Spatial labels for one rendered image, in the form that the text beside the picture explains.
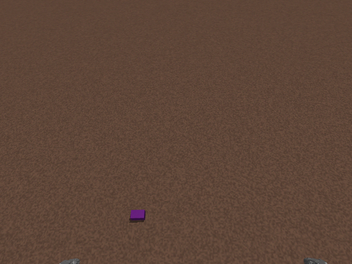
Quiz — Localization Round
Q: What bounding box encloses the small box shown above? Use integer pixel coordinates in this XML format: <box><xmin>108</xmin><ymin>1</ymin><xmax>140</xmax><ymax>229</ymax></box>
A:
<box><xmin>130</xmin><ymin>210</ymin><xmax>146</xmax><ymax>221</ymax></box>

